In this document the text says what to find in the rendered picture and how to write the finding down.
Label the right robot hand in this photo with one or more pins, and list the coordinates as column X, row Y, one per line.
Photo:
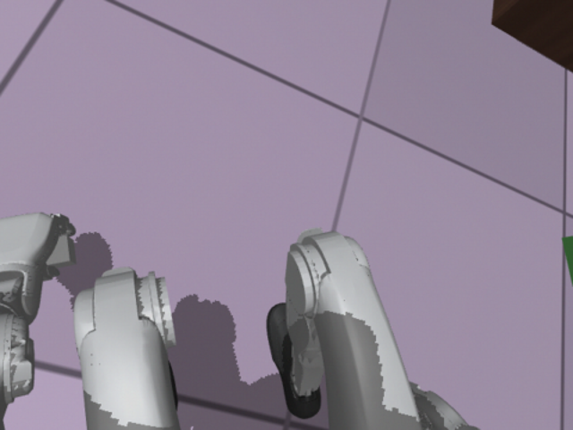
column 434, row 412

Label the left robot arm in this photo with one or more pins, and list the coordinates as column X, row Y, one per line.
column 20, row 293

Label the right robot foot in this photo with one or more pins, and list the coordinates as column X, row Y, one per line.
column 281, row 350

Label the left robot hand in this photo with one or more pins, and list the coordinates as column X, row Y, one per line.
column 30, row 239

